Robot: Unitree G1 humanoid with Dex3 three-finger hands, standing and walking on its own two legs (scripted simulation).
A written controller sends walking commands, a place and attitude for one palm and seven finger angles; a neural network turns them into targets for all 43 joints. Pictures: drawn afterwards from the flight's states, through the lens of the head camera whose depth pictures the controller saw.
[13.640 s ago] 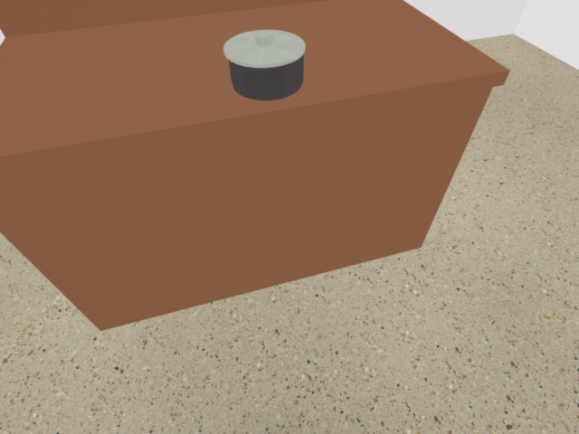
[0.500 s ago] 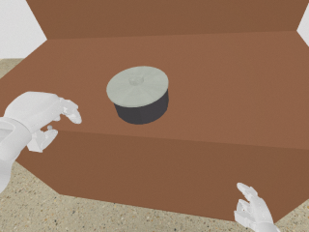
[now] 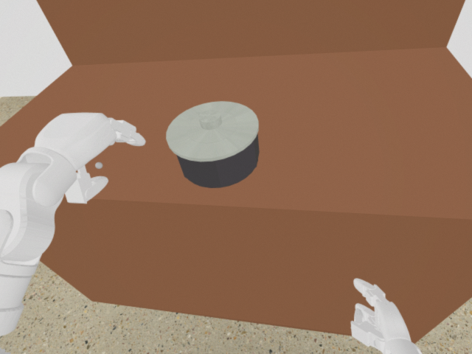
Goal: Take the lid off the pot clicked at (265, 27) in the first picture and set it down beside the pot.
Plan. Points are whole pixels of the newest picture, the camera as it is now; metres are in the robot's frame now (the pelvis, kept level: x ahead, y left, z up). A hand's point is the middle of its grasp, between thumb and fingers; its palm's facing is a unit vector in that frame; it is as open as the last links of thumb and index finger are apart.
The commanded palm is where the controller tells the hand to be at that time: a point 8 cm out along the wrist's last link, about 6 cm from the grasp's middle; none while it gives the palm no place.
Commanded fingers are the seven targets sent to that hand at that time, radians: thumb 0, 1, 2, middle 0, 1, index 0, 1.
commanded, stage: move the open hand above the knob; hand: left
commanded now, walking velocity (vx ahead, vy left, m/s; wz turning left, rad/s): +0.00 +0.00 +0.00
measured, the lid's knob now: (210, 119) +0.51 +0.11 +0.15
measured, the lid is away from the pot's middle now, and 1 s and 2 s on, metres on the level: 0.00 0.00 0.00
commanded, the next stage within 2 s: none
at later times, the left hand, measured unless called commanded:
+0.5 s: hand (132, 112) +0.38 +0.19 +0.25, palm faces +0.04 +0.01 -1.00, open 9.9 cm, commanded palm +0.34 +0.18 +0.29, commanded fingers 0.00 -0.36 1.62 -0.86 -0.08 -0.86 -0.08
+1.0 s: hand (190, 134) +0.41 +0.12 +0.19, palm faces -0.14 +0.06 -0.99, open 9.9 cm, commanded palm +0.40 +0.15 +0.29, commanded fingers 0.00 -0.36 1.62 -0.86 -0.08 -0.86 -0.08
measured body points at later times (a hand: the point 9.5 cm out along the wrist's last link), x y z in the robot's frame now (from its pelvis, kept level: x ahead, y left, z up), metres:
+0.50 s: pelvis +0.02 -0.02 +0.00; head +0.03 -0.08 +0.45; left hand +0.37 +0.19 +0.31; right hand +0.23 -0.23 -0.10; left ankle +0.04 +0.10 -0.74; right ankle +0.03 -0.14 -0.74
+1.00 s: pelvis +0.03 -0.02 +0.00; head +0.04 -0.07 +0.45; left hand +0.41 +0.11 +0.25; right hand +0.23 -0.24 -0.10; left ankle +0.04 +0.10 -0.74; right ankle +0.03 -0.14 -0.74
